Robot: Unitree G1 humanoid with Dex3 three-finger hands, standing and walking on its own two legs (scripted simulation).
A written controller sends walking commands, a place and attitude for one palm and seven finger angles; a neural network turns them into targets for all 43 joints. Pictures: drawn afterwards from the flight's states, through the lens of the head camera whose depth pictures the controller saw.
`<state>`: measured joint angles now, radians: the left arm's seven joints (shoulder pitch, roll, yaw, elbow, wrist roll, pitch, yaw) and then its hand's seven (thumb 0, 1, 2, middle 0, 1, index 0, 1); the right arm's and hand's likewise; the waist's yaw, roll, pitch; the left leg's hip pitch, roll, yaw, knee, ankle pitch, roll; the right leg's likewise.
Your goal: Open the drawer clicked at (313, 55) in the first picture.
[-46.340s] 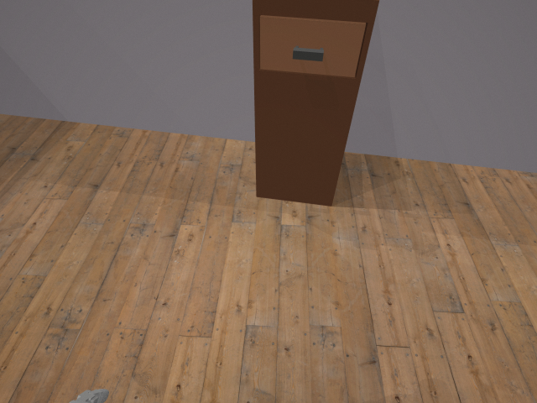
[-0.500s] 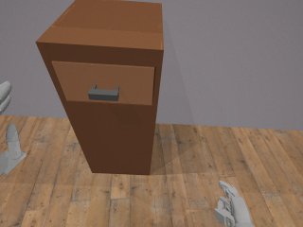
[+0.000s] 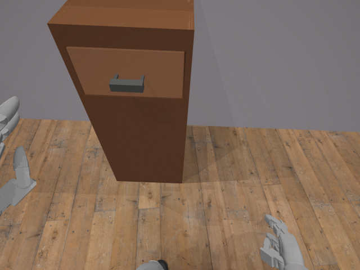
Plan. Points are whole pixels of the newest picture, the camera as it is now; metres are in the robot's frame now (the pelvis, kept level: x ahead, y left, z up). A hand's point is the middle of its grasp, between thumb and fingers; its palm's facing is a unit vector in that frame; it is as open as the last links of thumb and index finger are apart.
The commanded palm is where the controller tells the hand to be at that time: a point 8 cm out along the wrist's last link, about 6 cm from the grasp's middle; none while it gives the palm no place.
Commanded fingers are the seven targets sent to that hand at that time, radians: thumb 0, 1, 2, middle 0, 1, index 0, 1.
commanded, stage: step back with the hand held close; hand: left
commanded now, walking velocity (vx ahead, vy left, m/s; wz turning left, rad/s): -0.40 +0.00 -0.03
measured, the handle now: (128, 81) +0.64 +0.20 +0.03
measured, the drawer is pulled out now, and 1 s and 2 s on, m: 0.00 0.00 0.00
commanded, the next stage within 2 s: stop stepping back and stand still in 0.26 s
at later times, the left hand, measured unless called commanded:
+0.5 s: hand out of the picture +0.06 +0.24 +0.20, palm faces +0.32 -0.84 -0.44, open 7.4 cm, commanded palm +0.00 +0.29 +0.22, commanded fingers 0.00 0.90 0.90 -0.20 -0.30 -0.20 -0.30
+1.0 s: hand out of the picture +0.00 +0.25 +0.20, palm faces +0.37 -0.81 -0.44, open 7.4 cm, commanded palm -0.07 +0.30 +0.22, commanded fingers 0.00 0.90 0.90 -0.20 -0.30 -0.20 -0.30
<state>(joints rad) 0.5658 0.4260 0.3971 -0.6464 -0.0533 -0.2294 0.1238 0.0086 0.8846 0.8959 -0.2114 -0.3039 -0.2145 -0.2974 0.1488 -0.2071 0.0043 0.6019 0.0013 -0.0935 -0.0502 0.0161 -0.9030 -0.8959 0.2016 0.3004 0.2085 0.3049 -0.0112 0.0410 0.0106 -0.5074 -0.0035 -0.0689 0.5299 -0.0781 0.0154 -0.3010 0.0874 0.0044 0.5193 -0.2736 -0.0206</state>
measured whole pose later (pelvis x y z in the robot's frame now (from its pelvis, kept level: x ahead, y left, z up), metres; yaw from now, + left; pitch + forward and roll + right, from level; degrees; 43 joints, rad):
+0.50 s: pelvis -0.13 +0.01 +0.01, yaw +0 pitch +4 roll -4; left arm 0.65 0.46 0.41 -0.75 -0.07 -0.16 0.13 0.01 0.88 0.90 -0.21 -0.30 -0.22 -0.30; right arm 0.17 -0.13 0.04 0.58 -0.02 -0.14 -0.04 0.01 -0.90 -0.90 0.20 0.30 0.21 0.31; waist -0.01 -0.02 -0.06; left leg -0.44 0.01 0.00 0.33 0.00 0.04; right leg -0.23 0.05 -0.05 0.69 -0.54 0.00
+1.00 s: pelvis -0.19 +0.02 +0.00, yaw +1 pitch +0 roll +0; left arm 0.58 0.44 0.41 -0.67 -0.04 -0.17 0.16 0.01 0.89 0.90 -0.21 -0.30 -0.21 -0.30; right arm 0.26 -0.17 0.03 0.61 -0.01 -0.17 -0.06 0.02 -0.91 -0.90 0.20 0.30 0.20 0.30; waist -0.05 -0.04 -0.02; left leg -0.32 0.04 0.11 0.57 -0.25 0.02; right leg -0.31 -0.02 -0.08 0.72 -0.43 0.02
